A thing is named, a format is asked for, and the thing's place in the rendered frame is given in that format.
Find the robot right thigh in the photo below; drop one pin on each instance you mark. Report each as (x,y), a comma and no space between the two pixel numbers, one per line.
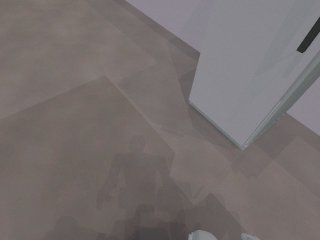
(201,235)

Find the fridge door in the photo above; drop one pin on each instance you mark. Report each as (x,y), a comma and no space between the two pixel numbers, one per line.
(249,60)

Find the handle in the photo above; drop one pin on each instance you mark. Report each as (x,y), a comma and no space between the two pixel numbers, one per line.
(309,37)

